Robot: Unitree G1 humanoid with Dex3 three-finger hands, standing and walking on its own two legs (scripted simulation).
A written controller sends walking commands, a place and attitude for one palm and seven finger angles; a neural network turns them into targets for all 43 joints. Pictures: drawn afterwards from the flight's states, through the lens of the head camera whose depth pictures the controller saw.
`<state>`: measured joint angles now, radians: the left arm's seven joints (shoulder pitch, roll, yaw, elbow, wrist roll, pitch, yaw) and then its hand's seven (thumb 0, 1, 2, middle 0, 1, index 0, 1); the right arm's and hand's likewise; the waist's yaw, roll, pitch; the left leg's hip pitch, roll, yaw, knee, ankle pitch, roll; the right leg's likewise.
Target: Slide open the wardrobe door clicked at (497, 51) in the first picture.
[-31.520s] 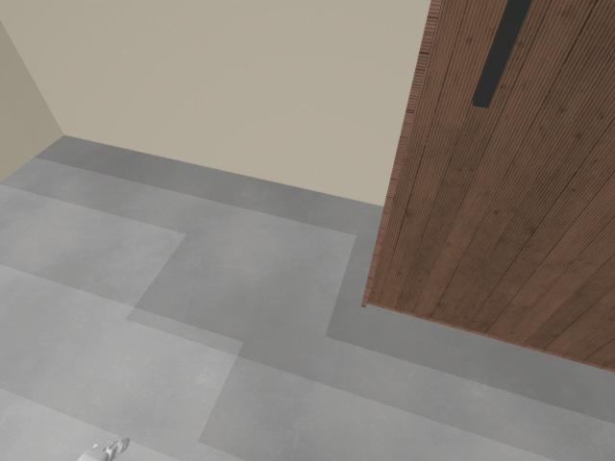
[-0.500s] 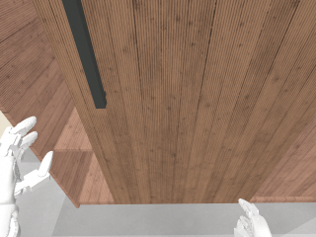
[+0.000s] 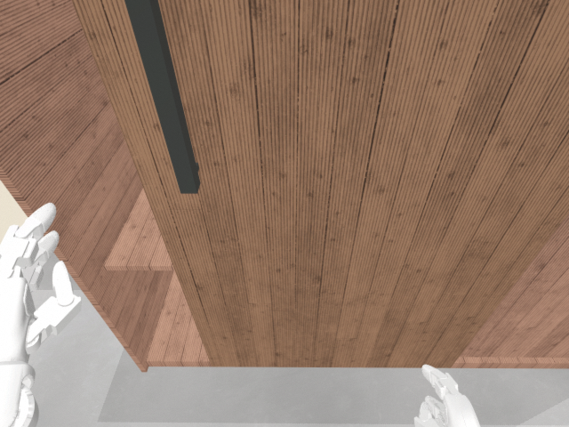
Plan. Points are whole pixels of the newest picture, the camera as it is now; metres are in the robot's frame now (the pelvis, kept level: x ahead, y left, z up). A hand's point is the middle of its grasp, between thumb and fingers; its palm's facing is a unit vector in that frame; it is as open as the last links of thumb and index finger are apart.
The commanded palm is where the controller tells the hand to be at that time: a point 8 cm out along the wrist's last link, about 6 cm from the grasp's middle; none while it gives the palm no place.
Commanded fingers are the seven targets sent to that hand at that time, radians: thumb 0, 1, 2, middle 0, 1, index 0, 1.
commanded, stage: step back with the hand held close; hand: left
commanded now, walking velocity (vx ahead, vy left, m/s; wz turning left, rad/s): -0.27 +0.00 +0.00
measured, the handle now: (173, 100) +0.46 +0.22 +0.26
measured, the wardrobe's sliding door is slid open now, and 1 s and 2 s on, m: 0.24 0.24 0.24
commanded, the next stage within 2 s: stop stepping back and stand still in 1.46 s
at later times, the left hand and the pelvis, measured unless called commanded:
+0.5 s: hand (18, 334) +0.15 +0.29 +0.16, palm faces +0.41 -0.79 -0.47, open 7.4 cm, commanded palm +0.09 +0.32 +0.17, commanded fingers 0.00 0.90 0.90 -0.20 -0.30 -0.20 -0.30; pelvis -0.06 +0.03 -0.01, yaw -1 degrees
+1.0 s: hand out of the picture +0.06 +0.31 +0.17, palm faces +0.53 -0.73 -0.44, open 7.4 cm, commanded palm -0.02 +0.34 +0.17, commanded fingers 0.00 0.90 0.90 -0.20 -0.30 -0.20 -0.30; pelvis -0.13 +0.02 -0.03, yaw +6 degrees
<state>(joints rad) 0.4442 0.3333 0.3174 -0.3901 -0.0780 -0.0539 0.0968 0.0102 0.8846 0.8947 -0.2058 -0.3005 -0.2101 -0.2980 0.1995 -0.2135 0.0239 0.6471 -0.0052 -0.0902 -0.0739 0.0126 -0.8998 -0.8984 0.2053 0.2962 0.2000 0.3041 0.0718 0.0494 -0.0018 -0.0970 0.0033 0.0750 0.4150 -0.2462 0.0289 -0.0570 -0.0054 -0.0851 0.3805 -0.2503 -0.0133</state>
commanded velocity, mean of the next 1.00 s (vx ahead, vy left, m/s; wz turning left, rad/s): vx -0.30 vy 0.00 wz -0.01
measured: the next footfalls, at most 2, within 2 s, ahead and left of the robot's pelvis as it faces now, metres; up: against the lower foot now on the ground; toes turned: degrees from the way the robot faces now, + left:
right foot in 1.08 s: -0.05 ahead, -0.10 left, +0.00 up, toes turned +13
left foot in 1.32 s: -0.16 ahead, +0.14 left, +0.00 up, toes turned +7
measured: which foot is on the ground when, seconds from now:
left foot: down 0.00-1.00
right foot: down 0.00-1.00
